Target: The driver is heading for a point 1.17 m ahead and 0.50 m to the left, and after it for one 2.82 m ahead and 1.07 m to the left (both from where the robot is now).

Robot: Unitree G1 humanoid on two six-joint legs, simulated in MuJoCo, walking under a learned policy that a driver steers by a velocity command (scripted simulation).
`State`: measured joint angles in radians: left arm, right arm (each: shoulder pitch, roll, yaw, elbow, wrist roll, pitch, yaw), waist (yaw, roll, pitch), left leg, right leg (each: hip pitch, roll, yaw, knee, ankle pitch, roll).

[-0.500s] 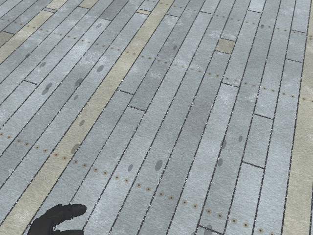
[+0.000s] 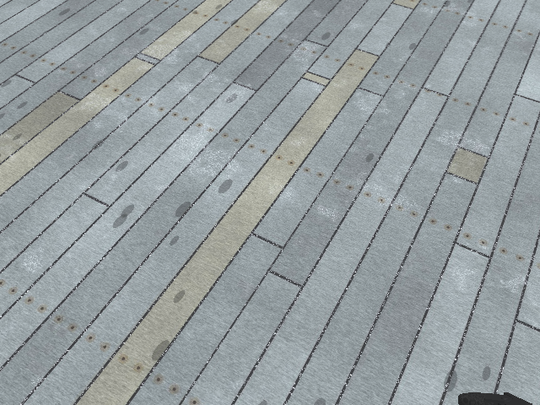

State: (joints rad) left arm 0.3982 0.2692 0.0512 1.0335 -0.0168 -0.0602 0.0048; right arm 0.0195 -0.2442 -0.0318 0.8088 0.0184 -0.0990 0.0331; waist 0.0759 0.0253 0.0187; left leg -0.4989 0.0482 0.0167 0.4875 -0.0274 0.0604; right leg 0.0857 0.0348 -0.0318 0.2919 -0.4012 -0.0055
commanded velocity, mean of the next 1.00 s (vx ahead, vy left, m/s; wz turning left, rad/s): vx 0.50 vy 0.00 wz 0.27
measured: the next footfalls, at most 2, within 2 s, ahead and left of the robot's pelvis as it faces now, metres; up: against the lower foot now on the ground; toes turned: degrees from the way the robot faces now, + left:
right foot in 0.54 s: +0.49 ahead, -0.12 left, +0.00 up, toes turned +4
left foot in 1.10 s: +0.70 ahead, +0.19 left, +0.00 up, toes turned +26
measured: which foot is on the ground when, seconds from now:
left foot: down 0.00-0.56, up 0.58-1.00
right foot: down 0.00-0.02, up 0.04-0.52, down 0.54-1.00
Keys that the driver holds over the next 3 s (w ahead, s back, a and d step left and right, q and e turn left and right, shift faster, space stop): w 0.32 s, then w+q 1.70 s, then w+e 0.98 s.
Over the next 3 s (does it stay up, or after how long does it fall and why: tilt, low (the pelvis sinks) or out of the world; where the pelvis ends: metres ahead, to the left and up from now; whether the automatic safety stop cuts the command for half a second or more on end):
stays up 1.36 0.74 0.02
